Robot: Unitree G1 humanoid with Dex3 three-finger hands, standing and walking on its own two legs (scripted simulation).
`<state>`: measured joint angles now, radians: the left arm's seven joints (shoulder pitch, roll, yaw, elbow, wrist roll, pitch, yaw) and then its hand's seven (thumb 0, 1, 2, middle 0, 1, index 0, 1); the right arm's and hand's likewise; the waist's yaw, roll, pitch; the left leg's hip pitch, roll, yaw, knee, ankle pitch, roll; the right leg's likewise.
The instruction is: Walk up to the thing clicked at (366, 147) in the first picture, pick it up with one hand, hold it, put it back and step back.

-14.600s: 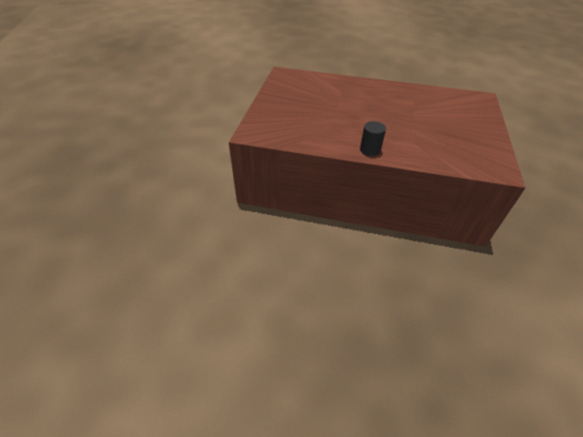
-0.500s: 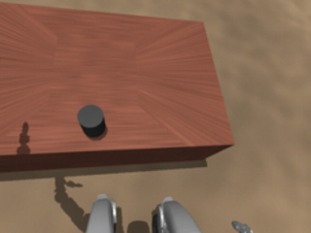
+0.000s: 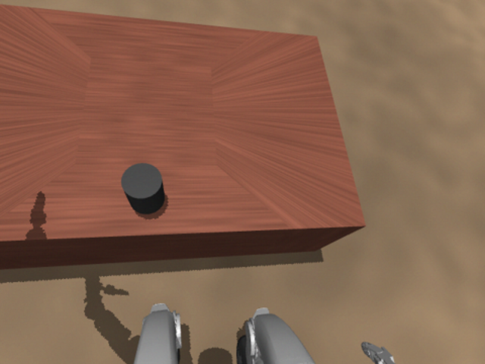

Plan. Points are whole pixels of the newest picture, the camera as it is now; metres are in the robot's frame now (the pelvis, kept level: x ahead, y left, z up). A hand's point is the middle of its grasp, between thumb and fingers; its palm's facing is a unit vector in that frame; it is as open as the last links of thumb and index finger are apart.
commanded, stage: go down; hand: left
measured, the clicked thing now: (144, 189) +0.49 +0.16 -0.25
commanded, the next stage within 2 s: approach in 0.44 s
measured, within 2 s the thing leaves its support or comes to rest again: neither
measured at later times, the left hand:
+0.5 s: hand out of the picture +0.45 +0.36 +0.07, palm faces +0.14 -0.99 -0.01, open 17.1 cm
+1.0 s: hand (51, 174) +0.46 +0.30 -0.11, palm faces +0.06 -1.00 +0.07, open 17.7 cm
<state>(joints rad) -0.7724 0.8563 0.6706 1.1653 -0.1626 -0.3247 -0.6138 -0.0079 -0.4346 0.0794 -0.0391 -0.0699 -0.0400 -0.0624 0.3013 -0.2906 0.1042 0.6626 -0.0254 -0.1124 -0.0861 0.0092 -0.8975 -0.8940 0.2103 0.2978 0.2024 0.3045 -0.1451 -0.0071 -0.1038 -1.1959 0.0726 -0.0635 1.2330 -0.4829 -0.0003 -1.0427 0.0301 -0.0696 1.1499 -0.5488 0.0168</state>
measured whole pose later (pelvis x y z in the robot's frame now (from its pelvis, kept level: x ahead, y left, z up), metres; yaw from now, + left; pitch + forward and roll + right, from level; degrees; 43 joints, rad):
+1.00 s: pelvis -0.02 +0.00 -0.10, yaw -3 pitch +34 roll -8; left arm -0.85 0.73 0.61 1.23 -0.16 -0.52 -0.54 -0.01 -0.60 0.04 -0.02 -0.08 -0.04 -0.06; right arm 0.23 -0.30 0.10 0.65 -0.08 -0.12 -0.02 0.01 -0.87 -0.89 0.21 0.30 0.20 0.30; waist -0.18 -0.03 -0.14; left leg -1.65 0.07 -0.08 1.62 -0.58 0.01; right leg -1.49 0.03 -0.07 1.56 -0.67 0.02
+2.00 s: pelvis -0.06 -0.02 -0.23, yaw -6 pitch +36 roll -6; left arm -0.90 0.49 0.44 1.04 -0.03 -0.50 -0.13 -0.01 -0.61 0.01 -0.07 -0.05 -0.08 -0.04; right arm 0.17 -0.25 0.05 0.67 -0.08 0.04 0.05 0.01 -0.93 -0.90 0.21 0.30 0.20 0.30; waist -0.16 0.00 -0.14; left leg -2.05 0.09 -0.11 2.04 -0.63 -0.02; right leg -1.91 0.06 -0.07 2.03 -0.75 0.00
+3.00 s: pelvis -0.07 -0.02 -0.26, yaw -7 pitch +34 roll -6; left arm -0.97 0.57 0.43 1.09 -0.05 -0.49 -0.16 -0.01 -0.40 0.75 -0.67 -0.77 -0.68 -0.78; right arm 0.17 -0.26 0.08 0.66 -0.08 0.07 0.05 0.01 -0.92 -0.90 0.21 0.30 0.20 0.30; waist -0.17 0.00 -0.11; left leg -2.13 0.09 -0.14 2.14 -0.62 -0.02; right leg -1.99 0.07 -0.09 2.13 -0.75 0.00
